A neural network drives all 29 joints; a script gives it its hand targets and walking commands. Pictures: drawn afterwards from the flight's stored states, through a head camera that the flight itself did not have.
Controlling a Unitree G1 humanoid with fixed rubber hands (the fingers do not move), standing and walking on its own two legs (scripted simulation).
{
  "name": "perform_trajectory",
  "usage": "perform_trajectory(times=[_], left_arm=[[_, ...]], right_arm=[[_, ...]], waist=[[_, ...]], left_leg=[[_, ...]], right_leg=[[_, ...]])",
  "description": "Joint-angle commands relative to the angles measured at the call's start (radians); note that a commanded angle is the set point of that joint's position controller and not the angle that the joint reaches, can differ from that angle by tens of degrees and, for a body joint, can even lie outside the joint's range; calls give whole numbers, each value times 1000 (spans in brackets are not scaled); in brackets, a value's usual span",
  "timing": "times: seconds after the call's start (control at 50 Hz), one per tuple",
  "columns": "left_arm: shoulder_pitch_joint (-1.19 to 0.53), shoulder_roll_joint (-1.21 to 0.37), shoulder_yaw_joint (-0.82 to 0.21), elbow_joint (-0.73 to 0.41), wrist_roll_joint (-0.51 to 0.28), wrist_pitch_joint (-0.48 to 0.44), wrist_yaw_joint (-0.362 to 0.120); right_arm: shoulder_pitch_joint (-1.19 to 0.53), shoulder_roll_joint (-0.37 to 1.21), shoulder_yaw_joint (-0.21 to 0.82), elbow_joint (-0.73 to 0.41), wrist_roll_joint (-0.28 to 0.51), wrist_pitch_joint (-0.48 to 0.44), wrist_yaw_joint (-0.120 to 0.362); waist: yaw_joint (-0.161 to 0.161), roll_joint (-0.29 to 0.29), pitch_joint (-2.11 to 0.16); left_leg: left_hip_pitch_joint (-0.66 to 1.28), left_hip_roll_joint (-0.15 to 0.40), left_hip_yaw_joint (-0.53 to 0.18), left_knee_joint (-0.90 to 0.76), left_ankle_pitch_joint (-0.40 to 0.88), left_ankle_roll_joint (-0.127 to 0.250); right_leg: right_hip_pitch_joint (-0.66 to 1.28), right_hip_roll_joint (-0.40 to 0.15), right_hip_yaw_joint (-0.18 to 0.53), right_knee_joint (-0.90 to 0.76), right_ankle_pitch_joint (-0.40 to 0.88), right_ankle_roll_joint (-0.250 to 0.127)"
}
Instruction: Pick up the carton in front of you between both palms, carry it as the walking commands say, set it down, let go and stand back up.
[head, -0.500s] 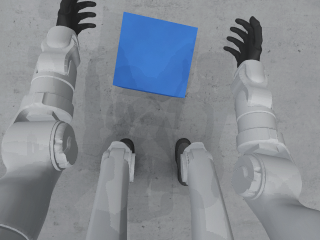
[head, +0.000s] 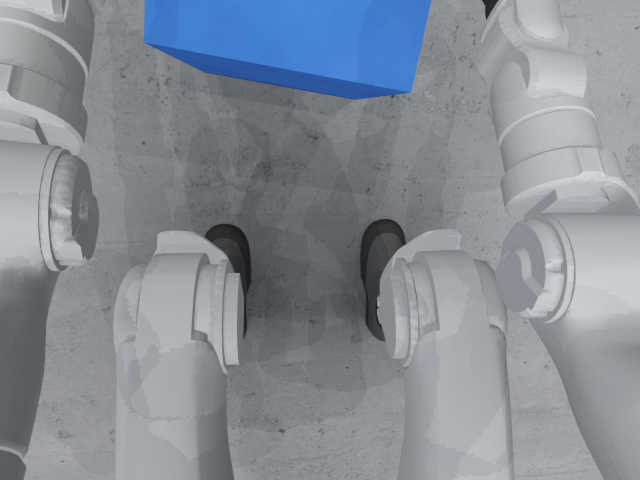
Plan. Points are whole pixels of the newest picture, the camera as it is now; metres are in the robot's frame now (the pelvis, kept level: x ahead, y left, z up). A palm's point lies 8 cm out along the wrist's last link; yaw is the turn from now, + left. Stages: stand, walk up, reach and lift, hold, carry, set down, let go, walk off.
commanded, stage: reach and lift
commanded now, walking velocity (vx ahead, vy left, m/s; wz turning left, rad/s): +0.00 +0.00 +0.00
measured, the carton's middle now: out of the picture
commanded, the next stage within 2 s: none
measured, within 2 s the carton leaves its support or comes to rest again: leaves its support in 0.80 s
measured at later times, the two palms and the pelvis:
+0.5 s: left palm out of the picture +0.56 +0.18 -0.19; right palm out of the picture +0.54 -0.13 -0.19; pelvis +0.00 +0.00 -0.01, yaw +0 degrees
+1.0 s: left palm out of the picture +0.55 +0.18 -0.14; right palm out of the picture +0.54 -0.12 -0.13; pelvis +0.01 +0.00 -0.01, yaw +2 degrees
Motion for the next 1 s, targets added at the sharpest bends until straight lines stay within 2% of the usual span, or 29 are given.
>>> perform_trajectory(times=[0.0, 0.08, 0.16, 0.28, 0.36, 0.46, 0.5, 0.54, 0.58, 0.62, 0.66, 0.7, 0.78, 0.9, 0.94, 0.98], left_arm=[[-333, 133, -3, -121, -23, -42, 13], [-286, 96, -22, -127, -41, -55, 29], [-231, 71, -29, -154, -51, -58, 38], [-195, 40, -10, -103, -26, -50, 31], [-234, 34, -13, -106, -25, -51, 28], [-302, -68, -68, -106, -49, -48, 19], [-310, -89, -51, -97, -24, -46, 21], [-349, -266, -79, -98, -14, -35, -10], [-456, -594, -131, -125, 1, -21, -87], [-457, -858, -118, -137, 41, 14, -170], [-416, -983, -84, -180, 68, 40, -223], [-390, -1041, -63, -216, 84, 56, -246], [-398, -1125, -104, -318, 58, 67, -248], [-445, -1271, -234, -599, -6, 102, -211], [-426, -1323, -257, -655, 1, 128, -193], [-371, -1360, -255, -670, 20, 158, -179]], right_arm=[[-262, -154, 13, -97, 14, -45, -4], [-238, -150, 46, -97, 40, -63, 0], [-171, -123, 67, -103, 60, -68, -4], [-151, -105, 44, -60, 36, -61, -3], [-192, -97, 40, -67, 29, -63, -5], [-263, 8, 87, -70, 48, -59, -1], [-271, 38, 76, -57, 26, -56, -1], [-307, 170, 77, -60, -11, -51, 21], [-436, 495, 120, -78, -45, -30, 99], [-526, 733, 132, -94, -88, 11, 186], [-524, 852, 130, -125, -108, 44, 242], [-507, 918, 128, -163, -111, 62, 272], [-503, 1021, 180, -228, -56, 78, 291], [-524, 1135, 337, -401, 32, 119, 276], [-537, 1160, 382, -474, 25, 143, 273], [-527, 1172, 403, -527, 6, 164, 270]], waist=[[-11, 94, -1257], [1, 108, -1303], [4, 108, -1368], [-2, 110, -1201], [0, 104, -1182], [15, 94, -1173], [18, 86, -1159], [-2, 91, -1132], [-4, 95, -1115], [4, 97, -1082], [15, 81, -1063], [24, 71, -1065], [41, 70, -1227], [48, 130, -1723], [52, 143, -1855], [51, 143, -1886]], left_leg=[[618, 34, 43, -149, 276, -3], [697, 24, 42, -105, 402, -7], [738, 19, 51, -95, 453, -7], [611, 25, 53, -118, 324, -7], [569, 26, 57, -129, 271, -5], [567, 15, 62, -143, 230, -1], [566, 9, 65, -146, 217, -4], [564, -7, 64, -149, 205, -6], [546, -26, 63, -138, 213, 3], [510, -45, 69, -125, 214, 15], [484, -57, 90, -119, 234, 21], [475, -60, 100, -114, 264, 26], [548, -64, 107, -106, 388, 26], [927, -79, 116, -111, 617, 9], [1007, -90, 127, -129, 637, 2], [1009, -99, 139, -167, 595, -4]], right_leg=[[577, -32, -121, -71, 289, -16], [571, -25, -125, -31, 384, -19], [595, -18, -128, -26, 425, -19], [520, -14, -120, -51, 313, -23], [544, -12, -114, -60, 288, -26], [585, 0, -109, -72, 267, -30], [600, 8, -109, -73, 260, -28], [602, 21, -114, -77, 249, -35], [565, 43, -118, -64, 252, -43], [522, 58, -122, -47, 240, -45], [496, 69, -136, -39, 247, -46], [465, 74, -141, -33, 265, -49], [497, 77, -145, -15, 372, -53], [553, 93, -172, -39, 482, -46], [569, 101, -179, -65, 477, -43], [594, 108, -179, -103, 446, -42]])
